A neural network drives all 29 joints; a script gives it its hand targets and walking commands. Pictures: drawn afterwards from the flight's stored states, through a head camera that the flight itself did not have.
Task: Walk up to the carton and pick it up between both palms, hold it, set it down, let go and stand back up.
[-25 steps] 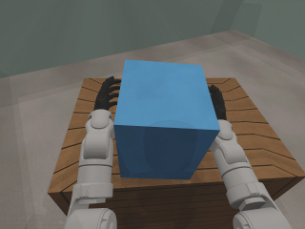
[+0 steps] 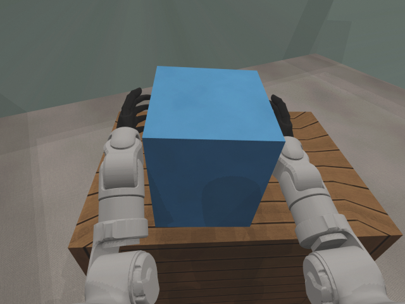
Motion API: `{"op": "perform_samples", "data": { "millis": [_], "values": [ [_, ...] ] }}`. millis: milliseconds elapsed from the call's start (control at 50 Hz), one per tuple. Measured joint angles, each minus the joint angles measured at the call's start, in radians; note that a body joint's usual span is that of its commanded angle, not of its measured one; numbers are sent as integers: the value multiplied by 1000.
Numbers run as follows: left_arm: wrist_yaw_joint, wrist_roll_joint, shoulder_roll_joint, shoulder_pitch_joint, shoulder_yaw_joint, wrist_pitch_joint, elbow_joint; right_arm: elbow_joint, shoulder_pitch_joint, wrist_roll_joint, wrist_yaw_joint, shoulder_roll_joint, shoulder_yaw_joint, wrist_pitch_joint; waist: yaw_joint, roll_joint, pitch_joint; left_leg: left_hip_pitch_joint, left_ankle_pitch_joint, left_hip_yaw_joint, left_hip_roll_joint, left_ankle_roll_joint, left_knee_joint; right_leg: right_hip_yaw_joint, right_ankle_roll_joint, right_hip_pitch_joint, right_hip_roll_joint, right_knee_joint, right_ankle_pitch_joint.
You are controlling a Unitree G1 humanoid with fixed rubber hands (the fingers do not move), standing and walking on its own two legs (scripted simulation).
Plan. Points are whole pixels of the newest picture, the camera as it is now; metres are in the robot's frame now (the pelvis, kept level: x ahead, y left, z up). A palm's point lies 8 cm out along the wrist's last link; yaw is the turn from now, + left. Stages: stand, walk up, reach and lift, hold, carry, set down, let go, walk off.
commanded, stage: reach and lift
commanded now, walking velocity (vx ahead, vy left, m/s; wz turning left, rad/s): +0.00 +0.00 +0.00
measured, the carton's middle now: (205, 149) +0.38 -0.01 +0.15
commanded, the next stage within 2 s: hold in 0.88 s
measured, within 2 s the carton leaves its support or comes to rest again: neither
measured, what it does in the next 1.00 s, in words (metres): stands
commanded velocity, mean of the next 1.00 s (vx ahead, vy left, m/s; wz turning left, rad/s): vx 0.00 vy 0.00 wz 0.00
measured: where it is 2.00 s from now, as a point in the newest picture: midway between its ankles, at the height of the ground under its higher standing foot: outside the picture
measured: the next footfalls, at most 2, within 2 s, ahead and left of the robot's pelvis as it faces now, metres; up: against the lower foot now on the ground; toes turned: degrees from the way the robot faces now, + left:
none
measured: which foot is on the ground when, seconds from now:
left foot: down 0.00-1.00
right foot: down 0.00-1.00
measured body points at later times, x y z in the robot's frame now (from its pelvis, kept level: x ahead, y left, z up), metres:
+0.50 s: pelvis +0.00 +0.01 +0.00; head -0.05 +0.04 +0.45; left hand +0.40 +0.15 +0.22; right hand +0.39 -0.15 +0.22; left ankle +0.02 +0.13 -0.75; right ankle +0.02 -0.13 -0.75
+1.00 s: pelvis +0.02 +0.00 +0.00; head -0.05 +0.03 +0.44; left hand +0.40 +0.15 +0.24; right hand +0.40 -0.15 +0.24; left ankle +0.02 +0.13 -0.75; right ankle +0.02 -0.13 -0.75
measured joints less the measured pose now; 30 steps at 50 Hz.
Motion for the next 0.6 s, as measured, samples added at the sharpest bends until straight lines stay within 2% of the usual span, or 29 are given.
{"op": "perform_samples", "data": {
  "millis": [300, 600],
  "values": [
    [5, 14, 25, -104, 25, 40, 101, 111, -112, 19, 15, -10, -51, 37, 12, -4, -35, -19, 8, 14, -7, 6, -1, 14, 4, -27, -8, 5, 9],
    [34, -24, 30, -73, 3, 68, 45, 73, -123, 83, 0, -42, 11, 79, 9, 13, -44, -23, -19, 11, 4, -1, 15, 11, 1, -19, 4, -3, -5]
  ]
}}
